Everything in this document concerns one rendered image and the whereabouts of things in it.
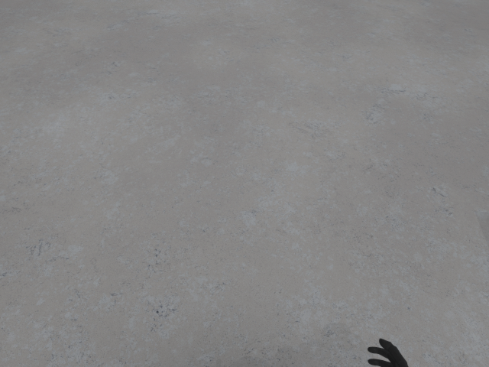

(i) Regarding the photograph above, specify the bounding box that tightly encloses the right robot hand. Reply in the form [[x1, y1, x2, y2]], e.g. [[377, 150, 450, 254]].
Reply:
[[368, 339, 408, 367]]

